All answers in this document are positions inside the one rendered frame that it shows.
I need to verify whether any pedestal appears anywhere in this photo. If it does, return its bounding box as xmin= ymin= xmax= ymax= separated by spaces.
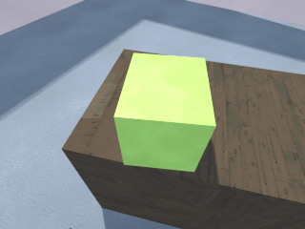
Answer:
xmin=62 ymin=49 xmax=305 ymax=229

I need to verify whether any carton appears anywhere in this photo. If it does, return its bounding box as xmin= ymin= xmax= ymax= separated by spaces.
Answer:
xmin=113 ymin=52 xmax=216 ymax=172

